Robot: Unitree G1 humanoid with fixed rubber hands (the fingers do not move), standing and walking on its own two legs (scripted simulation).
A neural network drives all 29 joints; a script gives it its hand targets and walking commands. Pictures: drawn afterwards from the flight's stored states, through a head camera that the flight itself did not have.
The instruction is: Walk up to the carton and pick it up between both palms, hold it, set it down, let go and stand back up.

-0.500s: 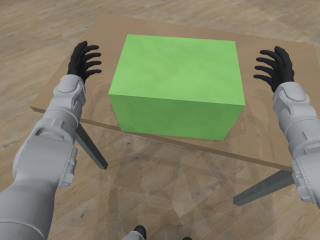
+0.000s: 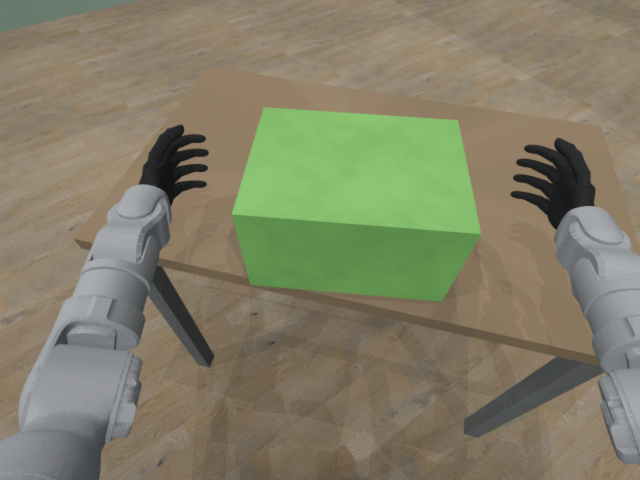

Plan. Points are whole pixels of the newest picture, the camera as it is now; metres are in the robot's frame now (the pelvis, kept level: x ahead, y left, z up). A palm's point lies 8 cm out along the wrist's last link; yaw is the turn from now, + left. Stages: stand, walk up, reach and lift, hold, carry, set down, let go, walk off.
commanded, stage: set down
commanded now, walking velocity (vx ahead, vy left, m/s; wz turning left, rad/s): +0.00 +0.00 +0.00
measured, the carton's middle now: (352, 203) +0.49 -0.01 +0.02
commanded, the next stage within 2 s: none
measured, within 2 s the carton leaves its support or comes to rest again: neither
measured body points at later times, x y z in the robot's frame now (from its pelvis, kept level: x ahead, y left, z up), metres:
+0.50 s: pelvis +0.01 -0.01 +0.01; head +0.02 -0.01 +0.46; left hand +0.37 +0.24 +0.09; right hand +0.35 -0.28 +0.08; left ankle +0.04 +0.13 -0.74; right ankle -0.01 -0.13 -0.74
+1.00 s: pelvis +0.02 -0.01 +0.01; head +0.01 +0.00 +0.46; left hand +0.29 +0.24 +0.04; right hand +0.26 -0.26 +0.04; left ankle +0.04 +0.13 -0.74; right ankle -0.01 -0.13 -0.74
